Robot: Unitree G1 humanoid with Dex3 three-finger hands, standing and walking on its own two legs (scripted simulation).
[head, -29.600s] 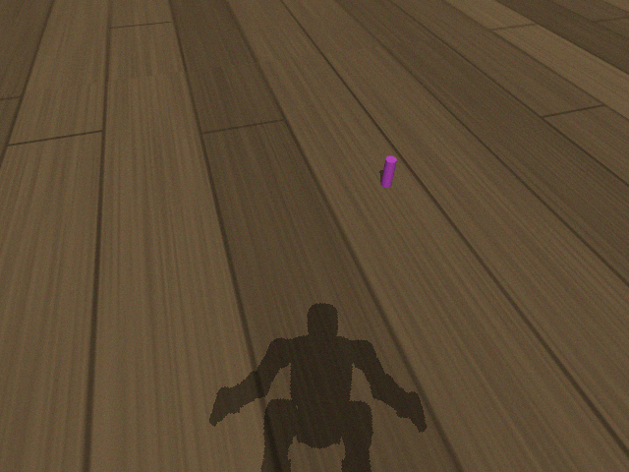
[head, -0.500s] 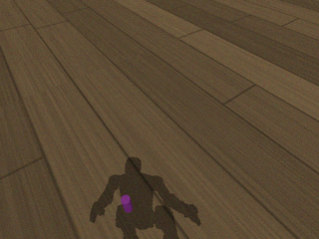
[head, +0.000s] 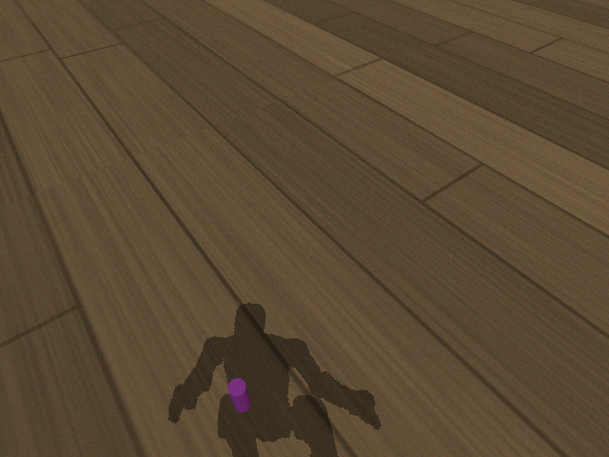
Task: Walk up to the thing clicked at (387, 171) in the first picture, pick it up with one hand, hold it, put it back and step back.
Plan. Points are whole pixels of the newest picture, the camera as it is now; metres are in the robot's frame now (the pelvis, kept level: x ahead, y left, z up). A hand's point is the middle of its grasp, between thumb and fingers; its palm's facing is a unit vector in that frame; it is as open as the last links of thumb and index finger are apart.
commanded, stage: stand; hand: left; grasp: from the side
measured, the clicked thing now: (240, 395) +0.42 +0.21 -0.71
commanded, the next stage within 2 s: step back in 0.36 s
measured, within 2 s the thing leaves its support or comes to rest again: neither
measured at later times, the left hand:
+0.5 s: hand out of the picture +0.07 +0.26 -0.16, palm faces +0.00 -0.93 -0.37, open 7.4 cm
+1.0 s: hand out of the picture +0.03 +0.31 -0.19, palm faces -0.02 -0.94 -0.35, open 7.4 cm
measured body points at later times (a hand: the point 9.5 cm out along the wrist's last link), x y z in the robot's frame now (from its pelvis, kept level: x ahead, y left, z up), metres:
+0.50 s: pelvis -0.02 +0.00 -0.01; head +0.03 +0.00 +0.44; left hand +0.07 +0.31 -0.14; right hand +0.07 -0.31 -0.14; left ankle -0.01 +0.11 -0.75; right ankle +0.00 -0.12 -0.75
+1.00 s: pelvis -0.11 +0.05 -0.02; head -0.04 +0.08 +0.42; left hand +0.03 +0.36 -0.16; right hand -0.07 -0.27 -0.13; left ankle -0.15 +0.14 -0.75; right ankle -0.05 -0.10 -0.71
